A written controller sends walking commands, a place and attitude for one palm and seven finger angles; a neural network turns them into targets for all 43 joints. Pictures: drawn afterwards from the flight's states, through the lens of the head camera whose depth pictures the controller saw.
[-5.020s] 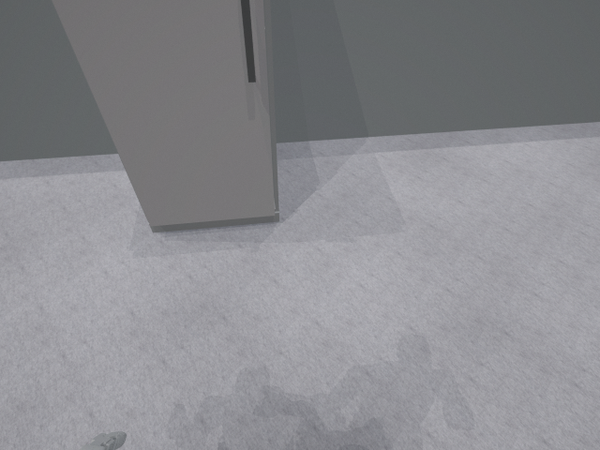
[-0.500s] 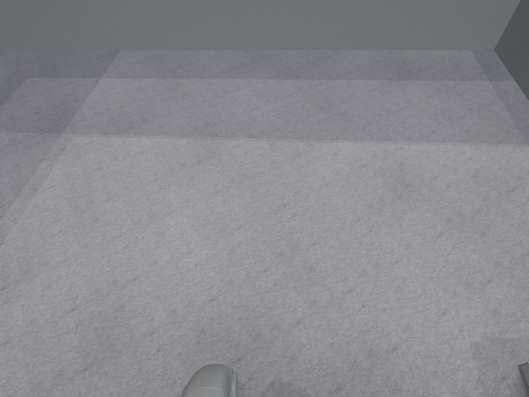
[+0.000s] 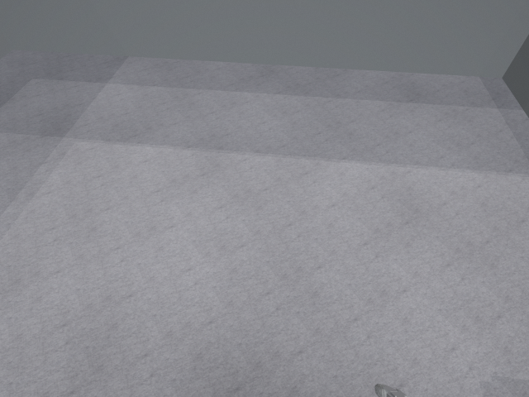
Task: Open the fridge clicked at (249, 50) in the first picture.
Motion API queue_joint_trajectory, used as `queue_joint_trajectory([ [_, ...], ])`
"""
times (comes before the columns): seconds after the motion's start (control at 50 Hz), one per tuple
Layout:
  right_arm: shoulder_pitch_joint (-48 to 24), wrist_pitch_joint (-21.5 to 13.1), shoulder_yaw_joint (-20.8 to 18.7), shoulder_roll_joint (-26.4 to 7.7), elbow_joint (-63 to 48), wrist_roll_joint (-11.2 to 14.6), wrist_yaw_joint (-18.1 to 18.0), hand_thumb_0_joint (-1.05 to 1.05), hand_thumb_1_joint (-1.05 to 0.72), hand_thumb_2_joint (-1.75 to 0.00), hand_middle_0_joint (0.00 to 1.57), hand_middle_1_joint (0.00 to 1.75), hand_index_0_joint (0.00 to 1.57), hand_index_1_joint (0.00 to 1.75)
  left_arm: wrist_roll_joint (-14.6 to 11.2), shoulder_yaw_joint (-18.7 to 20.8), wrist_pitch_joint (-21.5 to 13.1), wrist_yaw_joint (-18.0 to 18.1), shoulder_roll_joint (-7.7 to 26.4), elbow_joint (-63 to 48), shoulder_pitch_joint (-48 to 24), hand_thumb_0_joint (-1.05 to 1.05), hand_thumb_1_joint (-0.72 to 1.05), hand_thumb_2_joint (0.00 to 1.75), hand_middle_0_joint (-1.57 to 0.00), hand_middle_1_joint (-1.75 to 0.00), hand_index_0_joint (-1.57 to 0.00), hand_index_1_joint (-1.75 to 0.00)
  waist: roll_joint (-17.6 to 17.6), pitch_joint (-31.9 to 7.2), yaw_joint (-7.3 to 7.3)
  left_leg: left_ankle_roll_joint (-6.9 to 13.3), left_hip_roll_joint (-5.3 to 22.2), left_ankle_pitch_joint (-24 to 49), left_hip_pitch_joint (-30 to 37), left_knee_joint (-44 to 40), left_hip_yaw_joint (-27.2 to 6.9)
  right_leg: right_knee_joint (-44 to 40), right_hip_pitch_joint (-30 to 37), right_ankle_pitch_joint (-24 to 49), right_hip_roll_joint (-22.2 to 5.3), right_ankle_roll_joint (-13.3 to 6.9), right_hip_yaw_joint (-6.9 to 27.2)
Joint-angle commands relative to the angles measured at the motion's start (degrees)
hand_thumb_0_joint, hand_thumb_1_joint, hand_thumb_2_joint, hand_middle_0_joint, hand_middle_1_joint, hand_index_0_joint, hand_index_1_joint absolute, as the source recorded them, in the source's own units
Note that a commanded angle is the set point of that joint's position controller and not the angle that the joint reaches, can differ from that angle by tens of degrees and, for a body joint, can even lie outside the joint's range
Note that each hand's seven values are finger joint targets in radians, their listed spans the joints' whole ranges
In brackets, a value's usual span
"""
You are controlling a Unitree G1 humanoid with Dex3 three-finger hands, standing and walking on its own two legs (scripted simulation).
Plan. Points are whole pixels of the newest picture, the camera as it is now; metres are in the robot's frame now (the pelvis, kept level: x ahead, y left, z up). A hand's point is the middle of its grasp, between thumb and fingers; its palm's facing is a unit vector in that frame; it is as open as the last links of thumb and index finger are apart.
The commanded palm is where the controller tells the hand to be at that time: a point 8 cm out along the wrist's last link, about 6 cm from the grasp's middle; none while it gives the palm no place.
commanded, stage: turn to face it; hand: right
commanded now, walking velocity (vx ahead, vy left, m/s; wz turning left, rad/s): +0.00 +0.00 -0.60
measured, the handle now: out of the picture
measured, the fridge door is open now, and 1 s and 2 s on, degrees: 0 0 0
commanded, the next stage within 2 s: none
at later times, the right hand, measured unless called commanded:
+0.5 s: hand out of the picture +0.04 -0.23 -0.15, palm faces +0.30 +0.92 -0.26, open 7.4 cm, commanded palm none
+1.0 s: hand out of the picture -0.13 -0.14 -0.16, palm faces +0.62 +0.75 -0.24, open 7.4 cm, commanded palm none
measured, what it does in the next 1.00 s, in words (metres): steps on the spot, turning right: right foot, then left foot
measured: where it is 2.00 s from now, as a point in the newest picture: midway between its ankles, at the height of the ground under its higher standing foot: outside the picture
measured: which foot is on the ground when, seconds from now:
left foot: down 0.00-0.06, up 0.08-0.58, down 0.60-1.00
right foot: up 0.00-0.04, down 0.06-0.60, up 0.62-1.00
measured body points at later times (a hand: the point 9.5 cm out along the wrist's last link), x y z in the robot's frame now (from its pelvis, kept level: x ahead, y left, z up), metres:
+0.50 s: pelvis -0.01 +0.01 +0.01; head +0.02 -0.01 +0.46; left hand +0.12 +0.24 -0.13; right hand +0.03 -0.28 -0.13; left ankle +0.03 +0.17 -0.68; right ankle +0.02 -0.10 -0.73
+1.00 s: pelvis -0.04 +0.05 +0.00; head -0.01 +0.02 +0.45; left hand +0.20 +0.20 -0.13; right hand -0.16 -0.18 -0.14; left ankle +0.03 +0.15 -0.73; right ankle -0.12 -0.05 -0.71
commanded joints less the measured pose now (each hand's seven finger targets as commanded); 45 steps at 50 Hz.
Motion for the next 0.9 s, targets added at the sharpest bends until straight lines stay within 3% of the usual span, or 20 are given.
queue_joint_trajectory([
  [0.0, 3.2, 0.0, -4.2, -12.4, -3.1, 0.0, -1.2, 0.0, -0.9, -0.9, 0.2, 0.3, 0.2, 0.3, 0.5, 1.5, -1.5, -0.2, 5.0, -4.5, 3.3, 0.0, 0.9, 0.9, -0.2, -0.3, -0.2, -0.3, 5.5, -4.9, -0.64, 3.0, 14.4, 24.9, 0.3, -2.0, -5.0, -14.6, 6.7, 10.4, 0.5, -1.2, -2.1],
  [0.02, 4.2, 0.3, -4.3, -11.2, -3.6, 0.4, -1.0, 0.0, -0.9, -0.9, 0.2, 0.3, 0.2, 0.3, 0.8, 2.2, -2.0, -0.3, 8.1, -4.4, 6.0, 0.0, 0.9, 0.9, -0.2, -0.3, -0.2, -0.3, -3.0, -7.3, 0.78, 0.0, 11.8, 17.6, -5.1, 6.6, -3.3, -21.2, 13.8, 21.4, -3.1, -3.5, 4.0],
  [0.04, 5.1, 0.5, -3.8, -7.5, -5.7, 0.9, -0.7, 0.0, -0.9, -0.9, 0.2, 0.3, 0.2, 0.3, 1.2, 3.5, -2.6, -0.1, 14.1, -5.1, 8.9, 0.0, 0.9, 0.9, -0.2, -0.3, -0.2, -0.3, -19.8, -8.5, 1.69, -4.9, 3.7, -8.5, -17.3, 19.7, -1.0, -26.3, 19.6, 42.1, -17.2, -11.4, 24.0],
  [0.06, 0.7, 0.9, -2.9, -7.8, -7.6, 0.2, -1.1, 0.0, -0.9, -0.9, 0.2, 0.3, 0.2, 0.3, 1.0, 3.7, -2.4, 0.7, 15.6, -4.1, 11.2, 0.0, 0.9, 0.9, -0.2, -0.3, -0.2, -0.3, -18.8, -8.2, 3.49, -5.2, 1.7, -19.9, -20.6, 30.4, -7.7, -29.0, 18.6, 45.9, -21.6, -15.9, 30.0],
  [0.08, -0.8, 1.0, -3.4, -7.9, -7.4, 0.1, -1.1, 0.0, -0.9, -0.9, 0.2, 0.3, 0.2, 0.3, 1.0, 3.8, -2.7, 1.4, 14.8, -4.0, 10.5, 0.0, 0.9, 0.9, -0.2, -0.3, -0.2, -0.3, -14.3, -9.0, 3.19, -4.9, 1.9, -16.3, -23.4, 35.5, -11.8, -28.5, 18.9, 42.4, -19.9, -15.7, 29.0],
  [0.14, 1.0, 0.8, -4.1, -8.8, -5.3, 0.1, -0.1, 0.0, -0.9, -0.9, 0.2, 0.3, 0.2, 0.3, 0.9, 2.7, -3.3, 1.6, 12.0, -6.9, 2.4, 0.0, 0.9, 0.9, -0.2, -0.3, -0.2, -0.3, -6.4, -7.5, -0.23, -5.6, 2.7, -4.5, -22.7, 36.9, -13.2, -28.2, 16.6, 37.9, -12.2, -12.4, 19.0],
  [0.18, 2.6, 1.1, -4.2, -9.1, -4.4, 0.2, 0.1, 0.0, -0.9, -0.9, 0.2, 0.3, 0.2, 0.3, 0.7, 2.6, -3.6, 1.5, 12.0, -7.5, 0.9, 0.0, 0.9, 0.9, -0.2, -0.3, -0.2, -0.3, -6.7, -7.8, -0.88, -6.2, 2.5, -2.3, -20.3, 34.6, -12.9, -29.1, 15.5, 37.1, -10.2, -11.7, 16.5],
  [0.26, 2.4, 1.4, -4.2, -9.7, -4.7, 0.2, 0.1, 0.0, -0.9, -0.9, 0.2, 0.3, 0.2, 0.3, 0.5, 3.2, -3.2, 1.2, 13.3, -7.5, 1.7, 0.0, 0.9, 0.9, -0.2, -0.3, -0.2, -0.3, -5.4, -7.9, -0.2, -7.0, 1.8, -2.0, -20.0, 29.4, -12.8, -29.8, 17.4, 33.6, -9.4, -12.6, 18.4],
  [0.42, 0.7, 1.5, -3.9, -10.4, -7.0, 0.5, -0.2, 0.0, -0.9, -0.9, 0.2, 0.3, 0.2, 0.3, 0.9, 4.4, -1.8, 0.4, 15.5, -8.5, -0.3, 0.0, 0.9, 0.9, -0.2, -0.3, -0.2, -0.3, -9.4, -5.8, 0.41, -6.4, -0.4, -4.9, -14.0, 17.7, -13.1, -30.7, 11.0, 19.6, -8.0, -13.5, 25.9],
  [0.46, 2.1, 1.3, -3.7, -10.2, -7.5, 0.6, -0.3, 0.0, -0.9, -0.9, 0.2, 0.3, 0.2, 0.3, 1.0, 4.7, -1.5, 0.2, 15.8, -9.1, -1.5, 0.0, 0.9, 0.9, -0.2, -0.3, -0.2, -0.3, -9.5, -6.1, -0.11, -5.7, -1.9, -5.2, -9.6, 11.9, -12.8, -29.8, 8.8, 19.9, -7.0, -13.3, 27.7],
  [0.52, 7.7, 0.8, -3.9, -10.8, -6.8, 0.9, -0.6, 0.0, -0.9, -0.9, 0.2, 0.3, 0.2, 0.3, 0.9, 5.1, -1.1, 0.0, 15.7, -10.4, -4.0, 0.0, 0.9, 0.9, -0.2, -0.3, -0.2, -0.3, -10.0, -7.4, -2.47, -4.7, -3.2, 0.5, 0.3, -0.1, -11.7, -27.3, 3.1, 17.1, -4.4, -11.1, 28.2],
  [0.54, 10.7, 0.4, -4.3, -12.0, -6.3, 0.8, -0.8, 0.0, -0.9, -0.9, 0.2, 0.3, 0.2, 0.3, 0.5, 4.9, -0.9, -0.2, 14.4, -11.1, -4.7, 0.0, 0.9, 0.9, -0.2, -0.3, -0.2, -0.3, -7.4, -7.7, -4.01, -3.9, -1.6, 4.1, 7.8, -9.3, -12.5, -24.1, -2.6, 12.7, -1.8, -8.7, 26.6],
  [0.56, 12.2, -0.3, -5.2, -17.4, -6.8, -0.3, -1.2, 0.0, -0.9, -0.9, 0.2, 0.3, 0.2, 0.3, 0.0, 4.5, -0.6, -0.5, 10.4, -11.8, -3.7, 0.0, 0.9, 0.9, -0.2, -0.3, -0.2, -0.3, 7.7, -7.0, -4.78, 0.2, 11.7, -4.9, 14.5, -20.6, -26.7, -10.1, -13.8, 1.5, 5.2, -3.9, 18.6],
  [0.58, 9.3, -0.1, -5.0, -20.7, -8.3, -0.4, -1.2, 0.0, -0.9, -0.9, 0.2, 0.3, 0.2, 0.3, 0.6, 4.1, -0.8, -0.4, 8.7, -13.2, -3.6, 0.0, 0.9, 0.9, -0.2, -0.3, -0.2, -0.3, 18.3, -4.8, -4.15, 5.6, 24.9, -5.5, 7.8, -23.2, -37.7, 4.9, -18.4, -7.5, 9.9, -0.7, 9.5],
  [0.6, 6.0, -0.1, -4.9, -18.7, -9.7, 0.1, -1.5, 0.0, -0.9, -0.9, 0.2, 0.3, 0.2, 0.3, 1.3, 4.6, -0.4, -0.6, 12.0, -12.8, -4.4, 0.0, 0.9, 0.9, -0.2, -0.3, -0.2, -0.3, 13.7, -4.1, -3.16, 6.4, 23.8, -5.9, -0.4, -22.7, -33.6, 13.0, -14.3, -5.9, 6.1, -1.7, 11.7],
  [0.62, 2.5, -0.4, -4.5, -17.1, -10.1, 0.0, -1.3, 0.0, -0.9, -0.9, 0.2, 0.3, 0.2, 0.3, 1.2, 4.7, 0.1, -0.9, 11.5, -11.6, -4.2, 0.0, 0.9, 0.9, -0.2, -0.3, -0.2, -0.3, 12.8, -1.8, -1.38, 5.5, 20.1, -4.5, -4.4, -22.2, -30.4, 17.8, -13.0, -3.0, 5.1, -1.4, 10.7],
  [0.66, -0.6, -0.7, -3.3, -13.1, -10.3, 0.0, -1.2, 0.0, -0.9, -0.9, 0.2, 0.3, 0.2, 0.3, 1.1, 4.4, 0.5, -1.6, 10.7, -9.6, -2.2, 0.0, 0.9, 0.9, -0.2, -0.3, -0.2, -0.3, 8.4, 1.2, 0.91, 4.2, 14.9, 6.0, -5.9, -18.4, -19.5, 22.3, -11.9, 3.3, 3.3, -0.4, 8.5],
  [0.7, 2.2, -1.1, -3.0, -12.8, -9.6, -0.1, -1.1, 0.0, -0.9, -0.9, 0.2, 0.3, 0.2, 0.3, 0.9, 3.9, 0.6, -1.8, 9.6, -8.9, -1.8, 0.0, 0.9, 0.9, -0.2, -0.3, -0.2, -0.3, 9.2, -0.2, 0.01, 3.8, 13.4, 13.7, -1.6, -16.0, -14.2, 21.8, -11.7, 5.1, 3.4, 0.7, 6.5],
  [0.82, 9.2, -0.6, -3.8, -16.0, -6.7, -0.6, -1.1, 0.0, -0.9, -0.9, 0.2, 0.3, 0.2, 0.3, 0.5, 2.9, 0.6, -1.8, 8.9, -10.4, -8.9, 0.0, 0.9, 0.9, -0.2, -0.3, -0.2, -0.3, 10.5, -1.8, -4.24, 5.9, 17.0, 20.2, 5.1, -13.9, -11.6, 7.5, -8.3, -0.5, 2.2, 1.5, 2.7],
  [0.88, 10.6, -0.3, -4.3, -17.5, -5.6, -0.8, -0.9, 0.0, -0.9, -0.9, 0.2, 0.3, 0.2, 0.3, 0.1, 2.2, 0.0, -1.7, 8.3, -10.9, -10.1, 0.0, 0.9, 0.9, -0.2, -0.3, -0.2, -0.3, 12.7, -3.8, -5.25, 6.2, 18.3, 26.6, 7.1, -11.0, -10.6, -1.8, -3.9, -2.8, 2.8, 0.7, 0.7],
])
